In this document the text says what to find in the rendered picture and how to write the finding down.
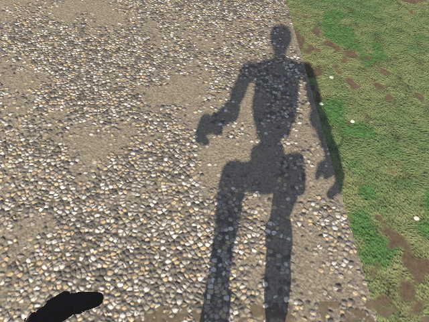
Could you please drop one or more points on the robot left hand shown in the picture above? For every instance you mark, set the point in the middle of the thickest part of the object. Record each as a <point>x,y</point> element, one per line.
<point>64,305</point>

